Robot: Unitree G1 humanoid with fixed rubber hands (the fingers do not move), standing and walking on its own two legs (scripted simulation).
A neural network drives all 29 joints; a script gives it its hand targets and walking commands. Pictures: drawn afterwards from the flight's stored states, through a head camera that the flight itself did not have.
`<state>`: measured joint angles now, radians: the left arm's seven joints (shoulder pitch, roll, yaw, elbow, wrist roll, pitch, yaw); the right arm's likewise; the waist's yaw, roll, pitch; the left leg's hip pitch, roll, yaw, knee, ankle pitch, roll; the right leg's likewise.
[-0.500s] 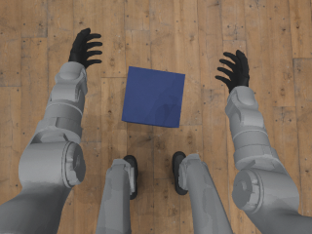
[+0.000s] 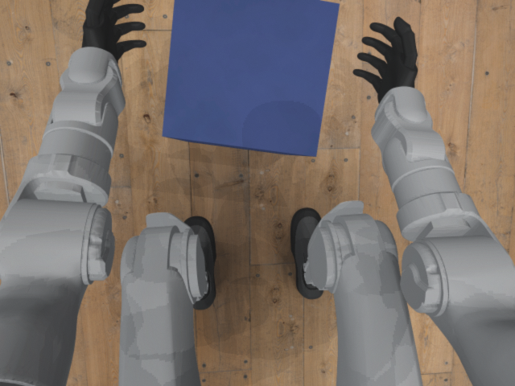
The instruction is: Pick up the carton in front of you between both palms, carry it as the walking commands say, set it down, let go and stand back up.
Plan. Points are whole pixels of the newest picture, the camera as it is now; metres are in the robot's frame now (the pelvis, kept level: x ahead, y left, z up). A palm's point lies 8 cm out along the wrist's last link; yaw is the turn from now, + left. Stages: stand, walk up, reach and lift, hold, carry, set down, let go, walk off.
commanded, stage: reach and lift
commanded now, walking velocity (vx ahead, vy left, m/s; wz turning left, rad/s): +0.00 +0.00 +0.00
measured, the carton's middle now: (246, 89) +0.50 +0.02 -0.29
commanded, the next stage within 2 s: none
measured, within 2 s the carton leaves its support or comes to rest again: leaves its support in 1.06 s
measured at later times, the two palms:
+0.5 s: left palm (134, 57) +0.53 +0.18 -0.23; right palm (375, 80) +0.50 -0.18 -0.21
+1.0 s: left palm (147, 54) +0.54 +0.16 -0.22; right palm (355, 70) +0.51 -0.14 -0.20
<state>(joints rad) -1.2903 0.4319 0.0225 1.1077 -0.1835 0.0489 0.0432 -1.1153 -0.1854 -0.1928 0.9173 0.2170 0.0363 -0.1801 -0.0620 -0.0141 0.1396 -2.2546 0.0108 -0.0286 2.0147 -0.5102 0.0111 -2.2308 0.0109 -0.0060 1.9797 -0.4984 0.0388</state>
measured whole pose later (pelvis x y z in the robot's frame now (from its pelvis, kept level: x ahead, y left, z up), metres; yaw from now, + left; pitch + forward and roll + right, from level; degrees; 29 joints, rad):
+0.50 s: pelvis +0.00 +0.00 -0.04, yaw -1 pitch +39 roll -3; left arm -1.38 0.43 -0.05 1.20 -0.22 -0.01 0.07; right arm -1.28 -0.24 -0.07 1.12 0.33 -0.03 -0.18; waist -0.06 -0.04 0.26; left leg -2.31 0.03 -0.02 2.17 -0.56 0.02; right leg -2.29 0.04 0.00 2.13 -0.53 0.05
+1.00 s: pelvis -0.01 +0.00 -0.04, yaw +0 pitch +39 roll -4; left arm -1.51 0.35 -0.12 1.30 -0.18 0.04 0.12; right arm -1.38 -0.17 -0.23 1.18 0.22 0.00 -0.21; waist -0.05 -0.06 0.26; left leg -2.33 0.01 -0.03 2.17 -0.51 0.03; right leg -2.30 0.03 0.01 2.13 -0.50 0.06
